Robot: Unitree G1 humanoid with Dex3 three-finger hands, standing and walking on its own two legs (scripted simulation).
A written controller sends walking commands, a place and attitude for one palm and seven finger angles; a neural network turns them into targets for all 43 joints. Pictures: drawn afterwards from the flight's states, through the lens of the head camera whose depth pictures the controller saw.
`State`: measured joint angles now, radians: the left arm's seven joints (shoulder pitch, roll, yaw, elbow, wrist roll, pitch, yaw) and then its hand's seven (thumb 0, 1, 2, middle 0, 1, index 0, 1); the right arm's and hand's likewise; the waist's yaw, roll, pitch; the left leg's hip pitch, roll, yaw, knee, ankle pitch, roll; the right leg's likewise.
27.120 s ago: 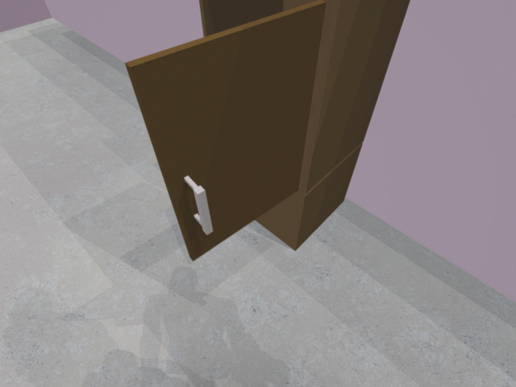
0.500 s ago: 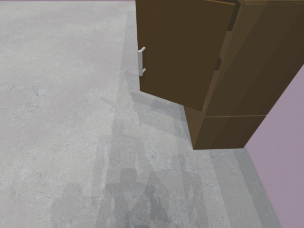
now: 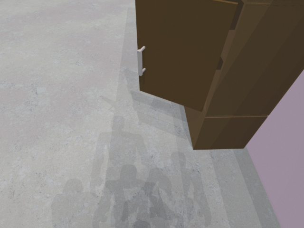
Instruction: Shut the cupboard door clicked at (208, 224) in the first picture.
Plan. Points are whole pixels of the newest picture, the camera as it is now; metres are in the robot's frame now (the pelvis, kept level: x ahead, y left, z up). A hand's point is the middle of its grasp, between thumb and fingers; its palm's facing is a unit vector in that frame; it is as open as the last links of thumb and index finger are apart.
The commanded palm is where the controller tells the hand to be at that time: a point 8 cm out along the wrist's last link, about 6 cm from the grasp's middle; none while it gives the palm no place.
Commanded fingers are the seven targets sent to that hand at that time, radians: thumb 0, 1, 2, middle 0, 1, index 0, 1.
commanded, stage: walk to a spot facing it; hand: left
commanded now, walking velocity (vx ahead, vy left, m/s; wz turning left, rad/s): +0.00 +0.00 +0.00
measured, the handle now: (141, 61) +0.94 +0.10 -0.10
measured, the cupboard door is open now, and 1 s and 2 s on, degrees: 62 62 62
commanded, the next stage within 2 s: turn to face it in 1.90 s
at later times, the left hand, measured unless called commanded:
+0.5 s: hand out of the picture +0.02 +0.22 -0.19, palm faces +0.20 -0.95 -0.25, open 7.4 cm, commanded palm none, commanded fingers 0.00 0.90 0.90 -0.20 -0.30 -0.20 -0.30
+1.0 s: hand out of the picture -0.04 +0.16 -0.16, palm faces +0.50 -0.81 -0.29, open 7.4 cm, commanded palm none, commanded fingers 0.00 0.90 0.90 -0.20 -0.30 -0.20 -0.30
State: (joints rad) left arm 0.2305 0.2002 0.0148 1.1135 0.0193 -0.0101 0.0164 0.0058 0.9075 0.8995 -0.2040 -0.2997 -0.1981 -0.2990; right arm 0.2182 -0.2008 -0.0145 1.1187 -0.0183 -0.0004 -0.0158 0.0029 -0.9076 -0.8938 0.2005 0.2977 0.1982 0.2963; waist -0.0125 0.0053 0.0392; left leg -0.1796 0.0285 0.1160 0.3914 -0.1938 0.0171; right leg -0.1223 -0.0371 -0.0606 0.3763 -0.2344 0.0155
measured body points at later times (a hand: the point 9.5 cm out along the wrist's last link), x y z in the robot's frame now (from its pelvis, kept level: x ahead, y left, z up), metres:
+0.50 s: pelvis -0.01 +0.01 -0.02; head +0.04 +0.03 +0.43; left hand +0.01 +0.27 -0.17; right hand +0.08 -0.23 -0.16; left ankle +0.01 +0.10 -0.74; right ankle -0.03 -0.14 -0.69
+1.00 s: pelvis +0.00 -0.05 -0.01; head +0.06 -0.04 +0.44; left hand -0.07 +0.20 -0.14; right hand +0.21 -0.24 -0.16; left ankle -0.07 +0.06 -0.69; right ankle +0.03 -0.17 -0.74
